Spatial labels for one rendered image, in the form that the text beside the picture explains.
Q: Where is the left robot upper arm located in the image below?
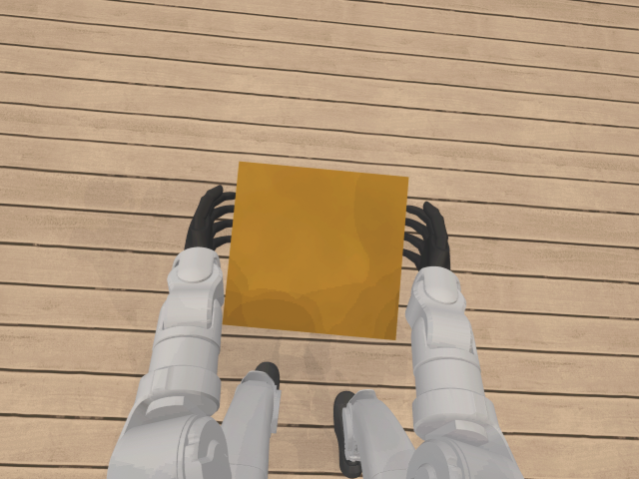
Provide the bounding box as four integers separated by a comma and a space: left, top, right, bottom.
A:
108, 413, 232, 479

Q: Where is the robot left hand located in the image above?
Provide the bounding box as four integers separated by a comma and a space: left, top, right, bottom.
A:
184, 185, 236, 250

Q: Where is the robot foot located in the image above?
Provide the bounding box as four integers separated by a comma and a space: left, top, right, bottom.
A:
256, 362, 280, 390
333, 391, 362, 479

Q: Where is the left robot foot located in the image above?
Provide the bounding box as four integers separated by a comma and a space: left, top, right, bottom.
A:
256, 362, 280, 390

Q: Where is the right robot forearm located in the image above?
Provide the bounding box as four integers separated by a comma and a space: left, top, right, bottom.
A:
405, 266, 519, 469

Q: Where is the right robot foot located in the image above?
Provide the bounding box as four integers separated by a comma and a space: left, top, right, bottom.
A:
333, 391, 362, 479

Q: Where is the left robot forearm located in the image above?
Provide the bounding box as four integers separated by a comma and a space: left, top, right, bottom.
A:
107, 247, 225, 479

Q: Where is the carton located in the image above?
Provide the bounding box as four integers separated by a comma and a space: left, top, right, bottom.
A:
223, 162, 409, 340

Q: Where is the right robot upper arm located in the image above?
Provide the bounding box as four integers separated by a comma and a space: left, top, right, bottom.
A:
406, 437, 524, 479

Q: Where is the robot right hand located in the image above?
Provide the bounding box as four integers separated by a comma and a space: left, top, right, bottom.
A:
402, 202, 450, 271

